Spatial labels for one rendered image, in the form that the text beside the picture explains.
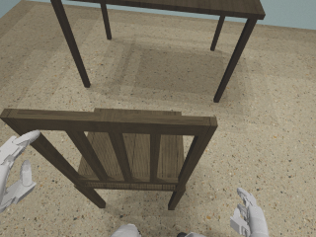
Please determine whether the right robot hand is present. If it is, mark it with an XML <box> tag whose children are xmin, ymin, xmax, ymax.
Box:
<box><xmin>230</xmin><ymin>188</ymin><xmax>269</xmax><ymax>237</ymax></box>

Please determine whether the robot left thigh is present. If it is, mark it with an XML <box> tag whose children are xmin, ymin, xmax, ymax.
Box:
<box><xmin>110</xmin><ymin>224</ymin><xmax>141</xmax><ymax>237</ymax></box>

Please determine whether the table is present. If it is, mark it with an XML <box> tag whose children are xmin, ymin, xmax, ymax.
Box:
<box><xmin>50</xmin><ymin>0</ymin><xmax>266</xmax><ymax>103</ymax></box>

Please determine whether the left robot hand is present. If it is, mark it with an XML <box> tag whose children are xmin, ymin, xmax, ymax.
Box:
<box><xmin>0</xmin><ymin>129</ymin><xmax>40</xmax><ymax>213</ymax></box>

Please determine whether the chair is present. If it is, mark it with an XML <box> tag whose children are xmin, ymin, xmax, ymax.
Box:
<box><xmin>0</xmin><ymin>108</ymin><xmax>218</xmax><ymax>210</ymax></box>

